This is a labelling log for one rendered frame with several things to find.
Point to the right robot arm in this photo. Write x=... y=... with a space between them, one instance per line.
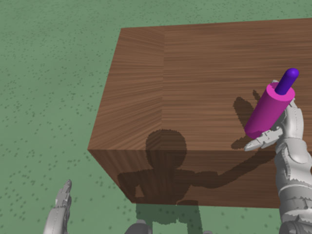
x=294 y=184

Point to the right robot hand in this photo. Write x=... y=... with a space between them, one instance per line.
x=289 y=124

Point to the left robot hand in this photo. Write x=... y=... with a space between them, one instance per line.
x=58 y=216

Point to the bottle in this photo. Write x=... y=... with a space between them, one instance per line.
x=275 y=99

